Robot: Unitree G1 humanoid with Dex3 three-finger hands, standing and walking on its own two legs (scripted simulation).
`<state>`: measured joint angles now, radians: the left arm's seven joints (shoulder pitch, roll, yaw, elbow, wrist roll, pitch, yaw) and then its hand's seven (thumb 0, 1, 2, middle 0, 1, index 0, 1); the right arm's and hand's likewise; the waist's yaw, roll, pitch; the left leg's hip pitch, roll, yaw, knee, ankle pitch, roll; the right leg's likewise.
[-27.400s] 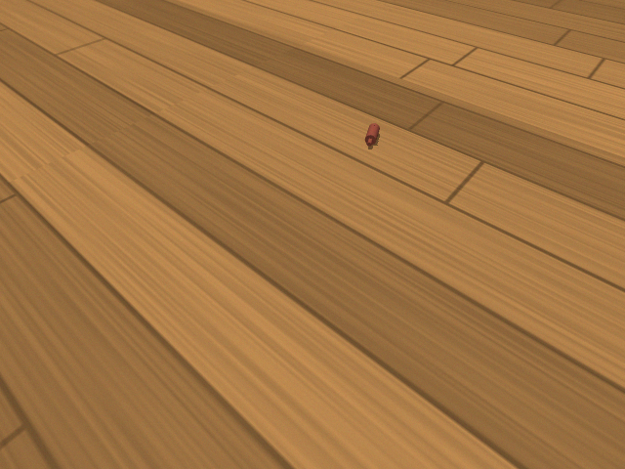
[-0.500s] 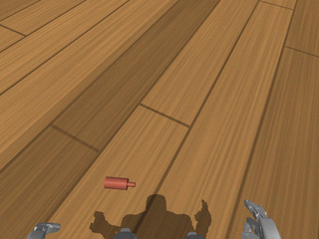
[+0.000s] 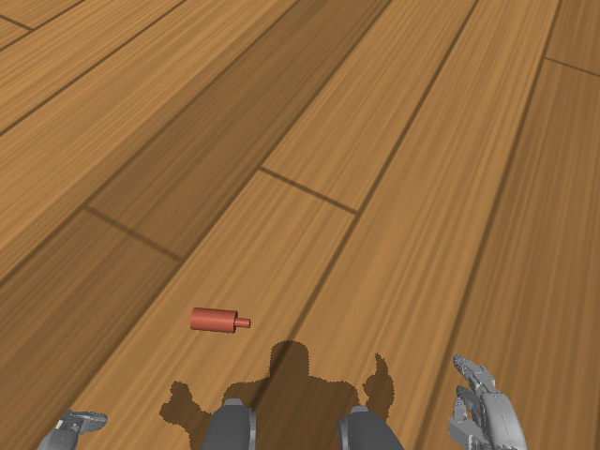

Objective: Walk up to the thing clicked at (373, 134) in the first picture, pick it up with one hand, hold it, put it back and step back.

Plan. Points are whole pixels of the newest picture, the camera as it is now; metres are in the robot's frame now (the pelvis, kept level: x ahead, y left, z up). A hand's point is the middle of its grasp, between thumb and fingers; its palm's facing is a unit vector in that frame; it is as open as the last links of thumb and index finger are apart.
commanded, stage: rise first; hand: left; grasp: from above
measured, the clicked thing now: (221, 320) +0.48 +0.20 -0.63
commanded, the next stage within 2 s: none
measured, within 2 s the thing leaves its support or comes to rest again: neither
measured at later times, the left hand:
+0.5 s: hand (142, 385) +0.27 +0.29 -0.31, palm faces -0.46 -0.44 -0.77, open 13.7 cm
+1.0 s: hand (166, 345) +0.37 +0.29 -0.43, palm faces -0.48 -0.08 -0.87, open 13.9 cm
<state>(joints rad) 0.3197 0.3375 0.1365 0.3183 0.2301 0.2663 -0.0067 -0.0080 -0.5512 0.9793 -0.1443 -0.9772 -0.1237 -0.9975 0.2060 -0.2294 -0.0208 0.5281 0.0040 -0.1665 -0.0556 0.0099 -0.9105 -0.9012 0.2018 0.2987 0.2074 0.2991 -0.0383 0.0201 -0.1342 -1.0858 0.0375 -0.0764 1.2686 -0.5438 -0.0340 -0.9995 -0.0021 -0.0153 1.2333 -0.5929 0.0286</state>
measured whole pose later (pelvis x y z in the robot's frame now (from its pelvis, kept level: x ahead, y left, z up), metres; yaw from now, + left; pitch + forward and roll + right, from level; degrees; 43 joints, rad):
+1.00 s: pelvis -0.09 +0.00 -0.30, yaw -7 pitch +31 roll -7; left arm -0.79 0.79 0.16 1.23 1.17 -0.38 0.19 -0.01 -0.47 1.01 -0.12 -0.94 -0.11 -0.95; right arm 0.16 -0.28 0.01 0.75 -0.10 0.00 0.10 0.00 -0.87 -0.89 0.20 0.30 0.21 0.30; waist -0.15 -0.02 -0.06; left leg -2.22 0.01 -0.18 2.28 -0.61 -0.05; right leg -2.11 0.06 -0.04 2.24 -0.69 0.05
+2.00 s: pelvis -0.07 +0.01 -0.34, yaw -11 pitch +33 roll -11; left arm -0.96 0.93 0.14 1.39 1.34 -0.38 0.32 0.00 -0.54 1.01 -0.08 -1.00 -0.08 -1.00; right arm 0.10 -0.26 0.12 0.72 -0.18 0.05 0.13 0.00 -0.91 -0.90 0.20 0.30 0.21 0.30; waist -0.24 -0.05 0.01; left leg -2.35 0.00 -0.23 2.43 -0.67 -0.05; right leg -2.21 0.08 -0.07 2.35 -0.74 0.07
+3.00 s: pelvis -0.07 +0.02 -0.34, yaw -12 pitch +31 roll -12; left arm -0.99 0.96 0.11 1.42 1.34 -0.37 0.32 0.00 -0.43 0.92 -0.17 -0.96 -0.18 -0.95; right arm 0.11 -0.27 0.15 0.69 -0.17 0.02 0.14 0.00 -0.92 -0.90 0.20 0.30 0.21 0.30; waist -0.26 -0.06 0.03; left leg -2.36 0.00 -0.24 2.45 -0.66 -0.03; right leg -2.20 0.08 -0.08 2.35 -0.73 0.07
